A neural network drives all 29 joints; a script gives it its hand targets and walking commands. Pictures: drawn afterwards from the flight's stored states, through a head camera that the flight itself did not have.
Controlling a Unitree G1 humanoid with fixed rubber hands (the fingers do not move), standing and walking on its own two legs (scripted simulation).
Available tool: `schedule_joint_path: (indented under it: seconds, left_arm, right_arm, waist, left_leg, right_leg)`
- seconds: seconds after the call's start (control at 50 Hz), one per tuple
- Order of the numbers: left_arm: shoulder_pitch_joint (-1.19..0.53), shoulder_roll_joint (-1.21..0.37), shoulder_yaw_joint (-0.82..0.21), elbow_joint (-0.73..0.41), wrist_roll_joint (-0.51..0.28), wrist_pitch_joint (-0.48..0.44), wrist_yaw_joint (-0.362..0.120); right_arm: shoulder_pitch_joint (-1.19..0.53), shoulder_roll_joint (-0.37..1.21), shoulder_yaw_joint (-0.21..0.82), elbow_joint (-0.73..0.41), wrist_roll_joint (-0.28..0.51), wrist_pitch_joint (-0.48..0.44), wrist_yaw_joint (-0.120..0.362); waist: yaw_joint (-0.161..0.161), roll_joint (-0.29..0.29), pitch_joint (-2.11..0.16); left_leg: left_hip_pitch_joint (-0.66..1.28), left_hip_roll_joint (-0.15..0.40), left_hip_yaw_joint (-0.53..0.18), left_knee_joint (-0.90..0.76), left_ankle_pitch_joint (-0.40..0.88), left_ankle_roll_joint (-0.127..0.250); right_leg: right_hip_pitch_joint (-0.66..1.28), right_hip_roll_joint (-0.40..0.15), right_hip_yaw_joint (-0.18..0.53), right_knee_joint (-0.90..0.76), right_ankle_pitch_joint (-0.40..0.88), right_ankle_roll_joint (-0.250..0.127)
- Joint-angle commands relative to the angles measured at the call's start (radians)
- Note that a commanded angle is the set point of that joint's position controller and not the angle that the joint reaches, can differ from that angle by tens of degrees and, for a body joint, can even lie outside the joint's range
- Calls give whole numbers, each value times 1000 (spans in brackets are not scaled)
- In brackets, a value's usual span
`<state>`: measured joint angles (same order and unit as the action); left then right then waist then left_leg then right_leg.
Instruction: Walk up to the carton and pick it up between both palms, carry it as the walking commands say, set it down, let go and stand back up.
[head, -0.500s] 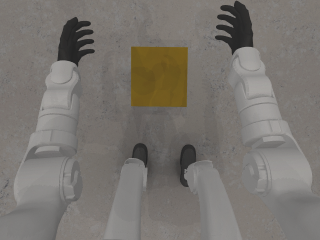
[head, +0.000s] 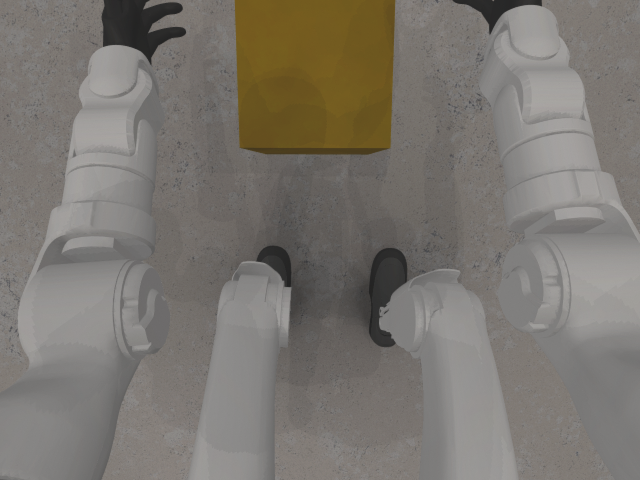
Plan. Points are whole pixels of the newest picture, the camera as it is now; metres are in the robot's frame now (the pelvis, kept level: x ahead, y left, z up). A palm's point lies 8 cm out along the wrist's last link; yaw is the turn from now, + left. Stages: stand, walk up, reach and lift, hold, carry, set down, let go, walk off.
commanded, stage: reach and lift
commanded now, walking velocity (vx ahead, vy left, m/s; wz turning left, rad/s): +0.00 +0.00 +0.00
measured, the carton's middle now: (316, 84) +0.54 +0.06 -0.41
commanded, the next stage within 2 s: none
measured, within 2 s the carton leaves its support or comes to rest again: neither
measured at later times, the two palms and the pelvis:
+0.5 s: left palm (179, 70) +0.52 +0.23 -0.30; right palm (458, 56) +0.56 -0.13 -0.29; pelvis -0.01 +0.00 -0.11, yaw -1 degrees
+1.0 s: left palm (203, 76) +0.53 +0.22 -0.35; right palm (453, 66) +0.56 -0.14 -0.35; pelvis -0.01 +0.01 -0.17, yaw -2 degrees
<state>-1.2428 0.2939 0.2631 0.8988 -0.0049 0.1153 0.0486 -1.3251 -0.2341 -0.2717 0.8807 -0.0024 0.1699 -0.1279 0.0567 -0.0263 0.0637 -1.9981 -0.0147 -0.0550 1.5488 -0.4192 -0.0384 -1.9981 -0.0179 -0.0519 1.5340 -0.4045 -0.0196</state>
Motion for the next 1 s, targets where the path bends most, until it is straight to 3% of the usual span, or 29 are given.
schedule_joint_path:
  seconds: [0.0, 0.02, 0.04, 0.06, 0.08, 0.1, 0.14, 0.16, 0.18, 0.2, 0.24, 0.26, 0.28, 0.3, 0.32, 0.34, 0.42, 0.46, 0.52, 0.58, 0.6, 0.62, 0.68, 0.74, 0.84, 0.86, 0.94, 0.96, 0.98]
  left_arm:
    - [-396, 285, 56, -161, -121, -9, 46]
    - [-384, 253, 16, -54, -142, -3, 42]
    - [-410, 268, 16, -90, -143, -5, 44]
    - [-376, 270, 28, -49, -134, -6, 45]
    - [-437, 240, -14, -144, -176, -8, 38]
    - [-451, 257, -17, -165, -201, -10, 40]
    - [-436, 255, -34, -26, -202, -8, 38]
    - [-467, 276, -13, 11, -195, -9, 31]
    - [-492, 282, -24, -24, -183, -14, 25]
    - [-551, 308, -25, -139, -197, -21, 33]
    - [-481, 263, -48, 6, -204, -24, 30]
    - [-458, 232, -59, 73, -216, -23, 31]
    - [-456, 237, -50, 120, -216, -26, 21]
    - [-496, 263, -41, 0, -190, -39, 22]
    - [-500, 211, -104, 7, -227, -42, 22]
    - [-465, 241, -59, 33, -208, -48, 25]
    - [-463, 232, -105, 41, -225, -70, 47]
    - [-509, 266, -90, -4, -192, -75, 64]
    - [-549, 224, -135, 24, -260, -69, 63]
    - [-582, 260, -135, 60, -253, -68, 64]
    - [-617, 258, -162, 37, -267, -76, 61]
    - [-637, 284, -150, 37, -264, -82, 61]
    - [-667, 272, -189, -71, -311, -96, 69]
    - [-594, 241, -196, 72, -320, -81, 62]
    - [-531, 272, -133, 150, -244, -80, 67]
    - [-509, 243, -154, 160, -252, -72, 62]
    - [-534, 271, -141, 101, -258, -85, 71]
    - [-532, 289, -130, 139, -248, -87, 69]
    - [-513, 243, -143, 154, -281, -82, 64]
  right_arm:
    - [-375, -130, 125, -44, 112, 2, -51]
    - [-376, -173, 102, 18, 104, -4, -53]
    - [-370, -150, 123, 35, 121, 9, -54]
    - [-372, -118, 144, 56, 127, 13, -48]
    - [-431, -139, 152, -41, 147, 2, -48]
    - [-483, -137, 179, -68, 166, -1, -50]
    - [-446, -156, 172, 51, 160, -2, -50]
    - [-498, -161, 197, 47, 184, 0, -41]
    - [-461, -177, 159, 68, 146, -2, -45]
    - [-542, -189, 157, -55, 158, -5, -53]
    - [-490, -163, 177, 32, 173, -18, -49]
    - [-452, -198, 150, 120, 135, -21, -48]
    - [-457, -169, 183, 165, 146, -19, -40]
    - [-474, -182, 151, 111, 142, -26, -36]
    - [-454, -182, 148, 88, 136, -42, -36]
    - [-482, -177, 179, 82, 158, -45, -33]
    - [-464, -218, 168, 74, 168, -73, -35]
    - [-506, -247, 166, 39, 194, -80, -30]
    - [-531, -247, 222, 120, 208, -73, -21]
    - [-575, -227, 263, 123, 257, -68, -5]
    - [-587, -220, 252, 128, 266, -71, -6]
    - [-597, -217, 262, 149, 260, -70, -7]
    - [-595, -255, 234, 111, 268, -93, -23]
    - [-535, -291, 211, 202, 232, -91, -28]
    - [-510, -264, 216, 221, 208, -72, -22]
    - [-492, -242, 213, 206, 205, -74, -21]
    - [-584, -229, 272, 76, 260, -83, -17]
    - [-557, -205, 282, 164, 255, -69, -11]
    - [-544, -217, 299, 180, 245, -75, -7]
  waist:
    - [104, -9, -1373]
    - [52, 27, -1289]
    - [82, 61, -1263]
    - [103, 5, -1195]
    - [64, 22, -1283]
    - [72, -42, -1339]
    - [53, -16, -1206]
    - [100, -19, -1142]
    - [42, -2, -1132]
    - [53, 5, -1266]
    - [49, -3, -1178]
    - [11, 8, -1106]
    - [43, -34, -1048]
    - [45, 38, -1067]
    - [-12, 41, -1160]
    - [60, 19, -1130]
    - [20, 49, -1200]
    - [71, 88, -1184]
    - [37, 48, -1163]
    - [85, 35, -1069]
    - [70, 90, -1084]
    - [77, 69, -1048]
    - [5, 77, -1184]
    - [-13, 98, -1028]
    - [53, 74, -949]
    - [41, 84, -956]
    - [104, 28, -1053]
    - [120, 17, -985]
    - [92, -29, -983]
  left_leg:
    - [422, -51, 152, 57, 208, 0]
    - [395, -46, 142, 68, 141, -1]
    - [355, -42, 156, 80, 117, -6]
    - [331, -41, 152, 87, 90, 3]
    - [364, -38, 142, 110, 137, 4]
    - [364, -38, 152, 150, 161, 9]
    - [309, -25, 143, 181, 118, 7]
    - [260, -23, 156, 196, 71, 10]
    - [268, -17, 145, 210, 71, 2]
    - [350, -26, 137, 214, 112, 8]
    - [308, -16, 133, 262, 147, 3]
    - [268, -13, 127, 272, 110, -4]
    - [242, -12, 129, 284, 83, 1]
    - [238, -10, 134, 301, 108, -8]
    - [327, -15, 114, 329, 189, -13]
    - [279, -12, 125, 347, 191, -2]
    - [357, -17, 105, 385, 273, -11]
    - [419, -9, 100, 401, 296, -18]
    - [400, -10, 99, 426, 265, -18]
    - [380, -2, 101, 456, 215, -8]
    - [400, 3, 90, 460, 227, -11]
    - [364, 6, 103, 492, 224, -9]
    - [454, 2, 97, 518, 310, -14]
    - [365, 8, 102, 526, 228, -30]
    - [326, 8, 105, 502, 178, -26]
    - [319, 9, 105, 494, 170, -25]
    - [331, 9, 118, 511, 221, -4]
    - [315, 11, 115, 490, 186, -4]
    - [296, 6, 113, 498, 176, -8]
  right_leg:
    - [875, 98, 91, 104, 254, 66]
    - [804, 103, 67, 129, 182, 53]
    - [815, 93, 102, 116, 160, 44]
    - [776, 95, 92, 134, 124, 56]
    - [814, 94, 88, 160, 185, 45]
    - [857, 89, 77, 197, 233, 55]
    - [767, 93, 83, 223, 192, 49]
    - [735, 84, 103, 218, 123, 46]
    - [727, 85, 93, 232, 133, 48]
    - [796, 91, 80, 267, 174, 46]
    - [750, 95, 78, 301, 224, 49]
    - [696, 88, 77, 310, 179, 40]
    - [662, 78, 74, 313, 139, 49]
    - [666, 83, 84, 336, 178, 42]
    - [675, 86, 65, 367, 250, 40]
    - [674, 83, 81, 386, 256, 42]
    - [645, 92, 55, 454, 310, 43]
    - [561, 88, 52, 474, 258, 45]
    - [596, 79, 47, 496, 252, 35]
    - [539, 71, 58, 515, 196, 43]
    - [554, 73, 62, 534, 211, 36]
    - [540, 73, 71, 543, 212, 34]
    - [603, 67, 52, 580, 298, 30]
    - [526, 65, 53, 570, 222, 23]
    - [494, 72, 53, 565, 165, 36]
    - [529, 78, 51, 558, 176, 32]
    - [592, 86, 66, 565, 245, 44]
    - [567, 84, 63, 554, 204, 48]
    - [576, 75, 59, 550, 193, 49]
